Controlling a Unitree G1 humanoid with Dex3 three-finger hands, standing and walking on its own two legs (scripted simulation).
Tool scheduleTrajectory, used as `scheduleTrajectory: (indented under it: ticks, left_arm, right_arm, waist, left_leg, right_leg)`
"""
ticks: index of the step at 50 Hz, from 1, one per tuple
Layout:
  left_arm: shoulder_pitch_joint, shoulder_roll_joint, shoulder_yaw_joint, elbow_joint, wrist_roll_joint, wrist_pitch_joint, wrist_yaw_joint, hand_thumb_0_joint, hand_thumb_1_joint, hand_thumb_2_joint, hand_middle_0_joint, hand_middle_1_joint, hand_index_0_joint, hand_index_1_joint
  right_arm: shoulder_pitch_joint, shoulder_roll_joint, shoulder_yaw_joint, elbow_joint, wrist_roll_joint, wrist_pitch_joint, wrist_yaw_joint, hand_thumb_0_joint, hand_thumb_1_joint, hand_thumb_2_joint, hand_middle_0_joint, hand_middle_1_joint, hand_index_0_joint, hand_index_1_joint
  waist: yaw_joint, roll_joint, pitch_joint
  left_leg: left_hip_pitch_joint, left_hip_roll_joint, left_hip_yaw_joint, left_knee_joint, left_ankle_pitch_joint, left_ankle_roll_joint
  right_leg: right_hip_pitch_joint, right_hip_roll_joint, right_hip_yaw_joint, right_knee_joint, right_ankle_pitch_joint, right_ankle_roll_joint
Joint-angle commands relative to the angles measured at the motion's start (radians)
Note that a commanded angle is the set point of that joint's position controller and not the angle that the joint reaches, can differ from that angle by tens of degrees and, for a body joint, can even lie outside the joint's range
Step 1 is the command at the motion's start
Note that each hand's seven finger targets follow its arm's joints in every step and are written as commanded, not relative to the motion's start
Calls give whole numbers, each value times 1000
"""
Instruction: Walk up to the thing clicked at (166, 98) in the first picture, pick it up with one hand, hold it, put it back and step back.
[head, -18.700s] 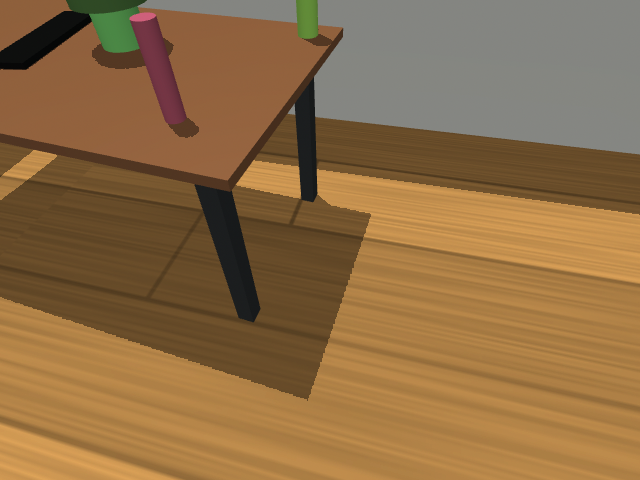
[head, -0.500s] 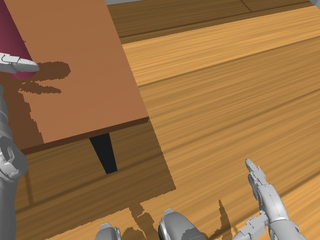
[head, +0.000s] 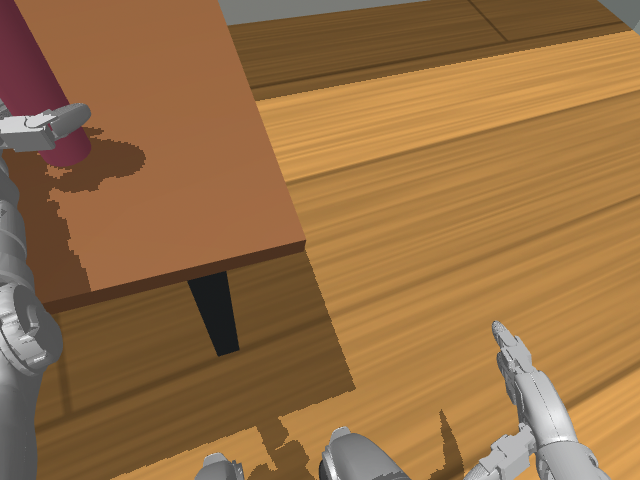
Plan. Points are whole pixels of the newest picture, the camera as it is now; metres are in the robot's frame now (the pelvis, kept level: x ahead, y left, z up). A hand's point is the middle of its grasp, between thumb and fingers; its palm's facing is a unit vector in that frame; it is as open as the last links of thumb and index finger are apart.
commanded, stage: settle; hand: left
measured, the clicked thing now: (11, 60) +0.56 +0.21 +0.16
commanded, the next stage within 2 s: lift in 0.98 s
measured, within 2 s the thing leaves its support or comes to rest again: leaves its support in 0.22 s
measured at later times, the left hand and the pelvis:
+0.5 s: hand (13, 68) +0.57 +0.22 +0.15, palm faces +0.20 -0.98 -0.01, open 8.8 cm; pelvis +0.01 +0.00 +0.01, yaw +0 degrees
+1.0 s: hand out of the picture +0.56 +0.22 +0.18, palm faces +0.20 -0.98 +0.00, open 8.8 cm; pelvis +0.01 +0.00 +0.02, yaw +0 degrees
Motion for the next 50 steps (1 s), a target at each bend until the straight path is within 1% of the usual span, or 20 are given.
scheduleTrajectory:
  ticks: [1, 4, 7, 11, 14, 17, 18, 21, 24, 26, 28, 31, 33, 36, 38, 40, 42, 45, 47, 50]
  left_arm:
    - [-454, 229, 7, -243, -6, -63, -9, 0, 393, 1212, -1313, -1353, -1334, -1348]
    - [-467, 236, 7, -275, 5, -59, 2, 0, 428, 1318, -1340, -1423, -1355, -1427]
    - [-496, 226, 1, -291, -2, -49, 8, 0, 427, 1345, -1380, -1468, -1399, -1469]
    - [-543, 286, 23, -361, -5, -44, 12, 0, 352, 1359, -1417, -1512, -1441, -1511]
    - [-491, 221, -1, -267, -8, -20, 12, 0, 298, 1355, -1413, -1515, -1437, -1516]
    - [-503, 205, -17, -271, -6, -11, 9, 0, 237, 1366, -1423, -1540, -1452, -1539]
    - [-539, 232, -7, -308, -4, -11, 12, 0, 229, 1360, -1427, -1541, -1457, -1539]
    - [-462, 196, -12, -193, -6, 7, 5, 0, 264, 1360, -1424, -1537, -1456, -1533]
    - [-497, 206, -16, -224, -4, 2, -2, 0, 259, 1364, -1424, -1546, -1462, -1535]
    - [-530, 237, 0, -294, -7, 1, -1, 0, 277, 1370, -1434, -1547, -1470, -1539]
    - [-520, 199, -17, -261, -10, 7, -5, 0, 271, 1380, -1423, -1549, -1460, -1541]
    - [-542, 230, 3, -293, -17, 7, 0, 0, 252, 1388, -1421, -1554, -1456, -1549]
    - [-528, 199, -13, -270, -18, 13, 0, 0, 211, 1371, -1420, -1549, -1454, -1544]
    - [-530, 255, 6, -291, -7, 12, 6, 0, 226, 1369, -1421, -1547, -1456, -1541]
    - [-548, 213, -17, -280, -14, 15, -2, 0, 220, 1375, -1418, -1554, -1457, -1545]
    - [-525, 253, 5, -272, -14, 20, 6, 0, 237, 1368, -1416, -1545, -1455, -1536]
    - [-541, 213, -15, -271, -15, 20, 3, 0, 255, 1366, -1414, -1538, -1451, -1530]
    - [-526, 195, -27, -248, -14, 27, 0, 0, 251, 1388, -1412, -1551, -1449, -1544]
    - [-531, 232, -12, -261, -13, 27, 0, 0, 255, 1381, -1409, -1545, -1447, -1537]
    - [-546, 203, -26, -279, -21, 32, -5, 0, 225, 1378, -1418, -1557, -1458, -1548]
  right_arm:
    - [-8, -182, -122, -206, 1, -58, -16, 0, 558, -47, 50, 50, 50, 50]
    - [18, -161, -105, -135, -1, -46, -16, 0, 560, -49, 50, 50, 50, 50]
    - [-15, -159, -95, -171, 0, -48, -18, 0, 558, -49, 50, 50, 50, 50]
    - [1, -165, -111, -119, 3, -40, -27, 0, 559, -49, 50, 50, 50, 50]
    - [-8, -155, -102, -102, 5, -39, -28, 0, 559, -48, 50, 50, 50, 50]
    - [-20, -147, -82, -134, 8, -41, -26, 0, 559, -48, 50, 50, 50, 50]
    - [-13, -141, -84, -111, 12, -41, -26, 0, 562, -47, 50, 50, 50, 50]
    - [-13, -159, -99, -109, 11, -40, -25, 0, 561, -46, 50, 50, 50, 50]
    - [9, -138, -83, -87, 12, -36, -20, 0, 565, -44, 50, 50, 50, 50]
    - [-11, -155, -102, -107, 16, -42, -21, 0, 564, -45, 50, 50, 50, 50]
    - [-3, -132, -80, -73, 13, -43, -18, 0, 563, -45, 50, 50, 50, 50]
    - [-10, -152, -98, -91, 15, -48, -20, 0, 563, -46, 50, 50, 50, 50]
    - [-37, -139, -80, -113, 17, -52, -21, 0, 555, -48, 50, 50, 50, 50]
    - [-21, -167, -106, -86, 16, -47, -25, 0, 561, -46, 50, 50, 50, 50]
    - [-20, -137, -77, -81, 17, -47, -23, 0, 560, -45, 50, 50, 50, 50]
    - [-7, -162, -109, -60, 21, -47, -30, 0, 560, -45, 50, 50, 50, 50]
    - [-29, -134, -77, -60, 20, -50, -26, 0, 560, -45, 50, 50, 50, 50]
    - [-15, -137, -87, -45, 22, -52, -27, 0, 561, -46, 50, 50, 50, 50]
    - [-22, -148, -92, -53, 24, -50, -28, 0, 561, -45, 50, 50, 50, 50]
    - [-19, -134, -87, -42, 28, -54, -27, 0, 554, -46, 50, 50, 50, 50]
  waist:
    - [1, 228, -574]
    - [16, 251, -567]
    - [16, 249, -609]
    - [27, 281, -616]
    - [16, 201, -558]
    - [13, 198, -581]
    - [21, 211, -566]
    - [14, 174, -526]
    - [18, 185, -520]
    - [25, 200, -547]
    - [29, 217, -523]
    - [28, 216, -570]
    - [33, 208, -558]
    - [44, 197, -575]
    - [35, 198, -563]
    - [38, 181, -551]
    - [44, 191, -534]
    - [38, 191, -510]
    - [42, 178, -526]
    - [39, 187, -545]
  left_leg:
    - [498, -3, -14, -88, 503, 15]
    - [491, -6, -11, -93, 499, 16]
    - [537, 0, -18, -105, 535, 8]
    - [560, -4, -9, -106, 563, 10]
    - [476, -15, 10, -118, 473, 27]
    - [505, -14, 11, -123, 495, 29]
    - [497, -17, 13, -126, 488, 29]
    - [508, -12, 9, -132, 506, 28]
    - [513, -15, 10, -143, 506, 25]
    - [548, -12, 6, -149, 516, 23]
    - [559, -8, 1, -155, 531, 16]
    - [588, -6, -1, -156, 553, 16]
    - [587, -7, 1, -162, 549, 14]
    - [570, -13, 11, -169, 531, 22]
    - [558, -14, 13, -173, 526, 22]
    - [551, -18, 19, -175, 508, 28]
    - [556, -16, 14, -186, 506, 21]
    - [574, -13, 12, -193, 508, 20]
    - [568, -17, 17, -195, 506, 24]
    - [583, -17, 20, -195, 514, 28]
  right_leg:
    - [174, 10, -36, -76, 433, -43]
    - [176, 6, -30, -78, 431, -43]
    - [201, 10, -38, -83, 436, -47]
    - [223, 5, -29, -89, 466, -42]
    - [275, -2, -14, -111, 494, -31]
    - [281, -2, -15, -120, 513, -31]
    - [283, -4, -12, -121, 504, -30]
    - [256, -1, -19, -132, 498, -33]
    - [264, -1, -23, -138, 494, -34]
    - [257, 1, -23, -141, 479, -35]
    - [238, 4, -30, -142, 464, -39]
    - [263, 3, -28, -145, 482, -39]
    - [277, 2, -27, -150, 481, -40]
    - [312, -4, -18, -162, 505, -35]
    - [322, -6, -17, -163, 519, -34]
    - [332, -8, -10, -171, 525, -30]
    - [322, -6, -16, -171, 495, -35]
    - [296, -1, -22, -185, 476, -37]
    - [327, -5, -17, -191, 501, -33]
    - [342, -7, -11, -190, 516, -29]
